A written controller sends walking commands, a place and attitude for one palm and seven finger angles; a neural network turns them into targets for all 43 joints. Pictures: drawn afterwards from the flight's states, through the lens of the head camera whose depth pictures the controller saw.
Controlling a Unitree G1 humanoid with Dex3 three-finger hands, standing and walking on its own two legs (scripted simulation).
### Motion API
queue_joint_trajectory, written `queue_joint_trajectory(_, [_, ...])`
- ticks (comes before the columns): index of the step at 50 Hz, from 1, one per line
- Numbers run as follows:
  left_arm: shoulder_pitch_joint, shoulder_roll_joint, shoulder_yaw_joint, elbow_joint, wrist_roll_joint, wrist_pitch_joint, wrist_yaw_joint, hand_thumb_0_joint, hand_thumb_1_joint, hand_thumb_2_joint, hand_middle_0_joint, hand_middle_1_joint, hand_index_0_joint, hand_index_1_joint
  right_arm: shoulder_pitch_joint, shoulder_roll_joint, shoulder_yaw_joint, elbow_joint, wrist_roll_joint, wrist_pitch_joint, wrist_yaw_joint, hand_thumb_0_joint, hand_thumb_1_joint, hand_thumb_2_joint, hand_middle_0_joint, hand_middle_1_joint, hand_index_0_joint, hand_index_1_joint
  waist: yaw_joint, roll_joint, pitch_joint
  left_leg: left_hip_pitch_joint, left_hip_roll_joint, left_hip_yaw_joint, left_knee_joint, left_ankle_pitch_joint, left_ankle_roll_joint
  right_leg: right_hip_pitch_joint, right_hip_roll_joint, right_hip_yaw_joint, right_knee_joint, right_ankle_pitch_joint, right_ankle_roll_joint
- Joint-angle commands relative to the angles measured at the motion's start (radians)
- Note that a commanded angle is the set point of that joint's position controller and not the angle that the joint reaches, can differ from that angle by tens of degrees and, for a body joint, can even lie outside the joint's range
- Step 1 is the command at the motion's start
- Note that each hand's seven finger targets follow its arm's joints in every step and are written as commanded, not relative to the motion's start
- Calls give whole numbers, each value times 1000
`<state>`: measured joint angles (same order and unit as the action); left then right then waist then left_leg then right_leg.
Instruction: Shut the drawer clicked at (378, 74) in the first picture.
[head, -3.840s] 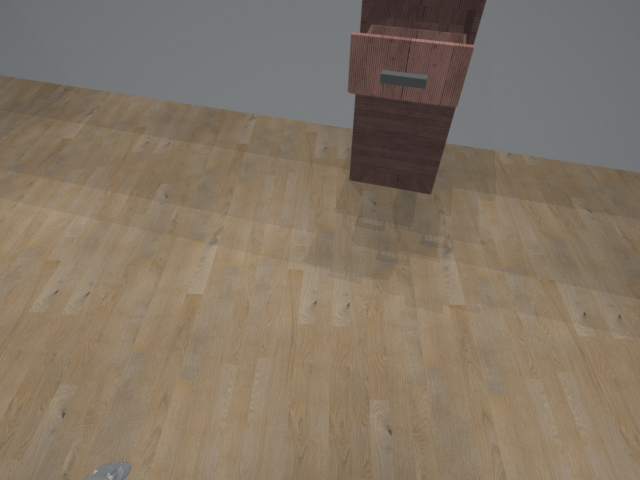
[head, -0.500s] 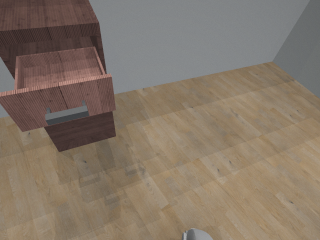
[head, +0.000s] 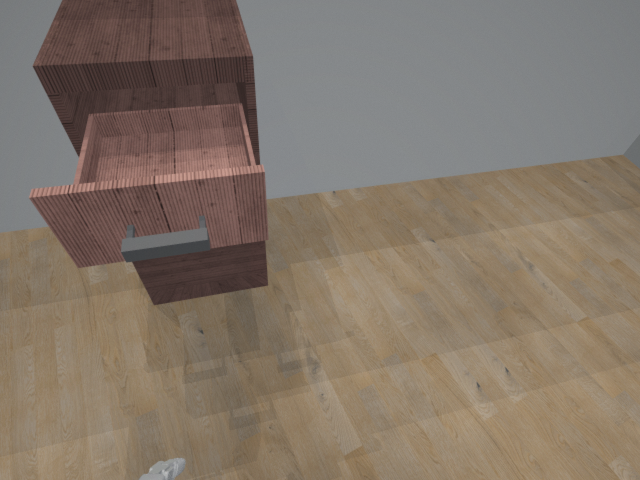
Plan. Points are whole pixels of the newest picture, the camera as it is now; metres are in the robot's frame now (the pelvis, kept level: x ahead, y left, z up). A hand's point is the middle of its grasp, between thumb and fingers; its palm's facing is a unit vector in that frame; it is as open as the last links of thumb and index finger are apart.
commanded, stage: turn to face it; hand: left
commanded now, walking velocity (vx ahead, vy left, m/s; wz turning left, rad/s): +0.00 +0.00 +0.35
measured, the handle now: (167, 234) +0.50 +0.28 -0.05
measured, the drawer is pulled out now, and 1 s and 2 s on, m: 0.30 0.30 0.30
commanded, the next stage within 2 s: take the last steps up to it in 0.38 s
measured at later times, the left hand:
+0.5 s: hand out of the picture +0.02 +0.20 -0.15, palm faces +0.18 -0.94 -0.28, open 7.4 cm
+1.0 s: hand out of the picture -0.09 +0.15 -0.16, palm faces +0.29 -0.95 -0.13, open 7.4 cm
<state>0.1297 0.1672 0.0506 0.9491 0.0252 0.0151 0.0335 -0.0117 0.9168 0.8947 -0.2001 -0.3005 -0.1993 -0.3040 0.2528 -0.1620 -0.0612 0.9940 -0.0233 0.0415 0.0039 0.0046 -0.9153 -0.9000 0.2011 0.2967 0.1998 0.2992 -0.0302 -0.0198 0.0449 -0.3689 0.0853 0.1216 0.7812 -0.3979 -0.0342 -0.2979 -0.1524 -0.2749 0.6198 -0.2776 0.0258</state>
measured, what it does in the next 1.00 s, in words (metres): steps on the spot: left foot, then right foot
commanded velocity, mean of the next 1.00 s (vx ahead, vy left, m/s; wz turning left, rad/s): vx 0.16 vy -0.01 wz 0.13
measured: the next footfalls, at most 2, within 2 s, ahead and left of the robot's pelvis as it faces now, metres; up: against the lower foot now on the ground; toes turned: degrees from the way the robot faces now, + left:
left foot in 0.02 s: +0.06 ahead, +0.11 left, +0.00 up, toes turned +9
right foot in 0.50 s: +0.06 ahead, -0.13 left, +0.00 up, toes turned +4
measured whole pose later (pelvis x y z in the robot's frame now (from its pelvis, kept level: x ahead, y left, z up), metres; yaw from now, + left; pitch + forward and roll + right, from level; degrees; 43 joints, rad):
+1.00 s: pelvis +0.03 +0.02 +0.01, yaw +12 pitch -1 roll -1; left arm 0.44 0.15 0.04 1.16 0.03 0.02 0.00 0.00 0.91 0.90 -0.20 -0.30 -0.20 -0.30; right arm 0.25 -0.15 -0.05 1.05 -0.03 -0.04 -0.02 0.00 -0.93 -0.90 0.20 0.30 0.20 0.30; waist 0.03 -0.04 0.01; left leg -0.19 0.06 0.13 0.51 -0.30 0.01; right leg -0.30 -0.06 -0.09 0.80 -0.45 -0.01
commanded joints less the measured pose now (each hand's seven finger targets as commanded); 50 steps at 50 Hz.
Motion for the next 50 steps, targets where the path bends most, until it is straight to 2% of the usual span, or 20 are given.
queue_joint_trajectory(1, [33,82,34,-108,-18,20,-10,0,900,900,-200,-300,-200,-300,151,-225,-42,-68,-12,-28,3,0,-900,-900,200,300,200,300,-34,369,-13,171,279,-456,-489,314,148,-281,24,51,245,-313,53])
queue_joint_trajectory(2, [-36,96,27,-138,-8,20,-12,0,900,900,-200,-300,-200,-300,150,-275,-51,-75,-17,-32,-7,0,-900,-900,200,300,200,300,-62,319,-16,126,358,-580,-538,320,245,-295,49,166,435,-372,38])
queue_joint_trajectory(4, [-40,107,36,-113,-3,15,-12,0,900,900,-200,-300,-200,-300,70,-247,-42,-85,-10,-39,-22,0,-900,-900,200,300,200,300,-28,249,-33,139,297,-504,-509,314,239,-343,41,260,569,-261,33])
queue_joint_trajectory(6, [37,114,36,-69,-3,11,-20,0,900,900,-200,-300,-200,-300,-18,-208,-23,-110,-7,-50,-27,0,-900,-900,200,300,200,300,20,151,-61,197,202,-333,-466,458,195,-307,44,257,553,-133,42])
queue_joint_trajectory(8, [70,116,30,-49,-8,14,-19,0,900,900,-200,-300,-200,-300,-21,-198,-19,-111,1,-53,-28,0,-900,-900,200,300,200,300,22,143,-96,257,172,-260,-447,607,192,-270,54,250,489,-111,49])
queue_joint_trajectory(15, [57,120,17,-50,-11,23,-10,0,900,900,-200,-300,-200,-300,-1,-224,-25,-94,1,-33,-23,0,-900,-900,200,300,200,300,-7,138,-84,301,188,-297,-456,567,222,-191,83,245,287,-164,52])
queue_joint_trajectory(22, [178,109,9,-13,-15,4,0,0,900,900,-200,-300,-200,-300,-80,-219,-28,-93,5,-18,-13,0,-900,-900,200,300,200,300,44,144,-79,139,138,-322,-409,418,181,68,116,219,-62,-18,25])
queue_joint_trajectory(23, [196,124,9,-8,-13,-5,4,0,900,900,-200,-300,-200,-300,-81,-203,-27,-93,12,-20,-9,0,-900,-900,200,300,200,300,53,98,-87,100,102,-309,-356,399,146,145,103,231,-202,70,22])
queue_joint_trajectory(25, [194,226,17,-5,0,-27,10,0,900,900,-200,-300,-200,-300,-61,-91,-2,-103,24,-23,-1,0,-900,-900,200,300,200,300,40,-239,-70,-81,-102,-113,-127,-7,22,211,-206,552,-379,118,-98])
queue_joint_trajectory(26, [197,235,20,-18,-4,-29,5,0,900,900,-200,-300,-200,-300,-81,-128,-10,-100,10,-6,-1,0,-900,-900,200,300,200,300,67,-229,-70,-60,-93,-146,33,-126,21,102,-262,586,-442,-49,-165])
queue_joint_trajectory(27, [175,217,22,-14,-4,-30,4,0,900,900,-200,-300,-200,-300,-94,-132,-18,-92,2,5,2,0,-900,-900,200,300,200,300,60,-250,-3,-97,-75,-167,141,-102,26,36,-230,605,-484,-206,-168])
queue_joint_trajectory(31, [194,138,9,8,-2,-54,-5,0,900,900,-200,-300,-200,-300,-43,-110,-16,-36,-6,-16,17,0,-900,-900,200,300,200,300,41,-118,35,-157,-29,-116,250,61,16,116,-127,411,-447,-115,-128])
queue_joint_trajectory(38, [337,140,13,96,7,-68,-13,0,900,900,-200,-300,-200,-300,-113,-68,-5,-34,-1,-40,19,0,-900,-900,200,300,200,300,96,-124,39,-130,-8,-48,2,-3,16,198,-151,429,-477,-163,-178])
queue_joint_trajectory(41, [328,149,18,120,6,-62,-16,0,900,900,-200,-300,-200,-300,-84,-48,5,-20,3,-54,15,0,-900,-900,200,300,200,300,84,-126,30,-18,-26,-16,-129,-4,30,150,-136,394,-445,-136,-178])
queue_joint_trajectory(44, [279,116,14,133,-8,-52,-21,0,900,900,-200,-300,-200,-300,68,-56,10,42,5,-75,-1,0,-900,-900,200,300,200,300,10,-61,13,301,-42,26,-375,119,32,-35,-48,293,-319,-197,-115])
queue_joint_trajectory(45, [273,76,4,123,-10,-48,-26,0,900,900,-200,-300,-200,-300,143,-107,0,67,4,-82,-11,0,-900,-900,200,300,200,300,-21,90,-5,433,57,-109,-433,26,58,-166,6,246,-178,-213,-77])
queue_joint_trajectory(46, [239,24,-5,96,-11,-47,-33,0,900,900,-200,-300,-200,-300,239,-190,-20,88,-5,-82,-20,0,-900,-900,200,300,200,300,-63,286,10,463,258,-377,-566,-173,137,-308,94,131,59,-225,-37])
queue_joint_trajectory(47, [163,40,-3,56,3,-47,-32,0,900,900,-200,-300,-200,-300,276,-228,-30,91,-9,-75,-21,0,-900,-900,200,300,200,300,-83,305,64,386,344,-513,-662,-290,196,-373,110,151,234,-282,-40])
queue_joint_trajectory(48, [129,56,4,50,8,-39,-31,0,900,900,-200,-300,-200,-300,259,-216,-26,91,-9,-77,-27,0,-900,-900,200,300,200,300,-72,295,94,337,356,-532,-685,-314,209,-409,77,211,362,-258,-48])
queue_joint_trajectory(50, [135,50,12,75,7,-41,-49,0,900,900,-200,-300,-200,-300,168,-134,-6,68,-5,-88,-32,0,-900,-900,200,300,200,300,-25,150,151,255,285,-387,-682,-164,199,-399,31,246,444,-111,-42])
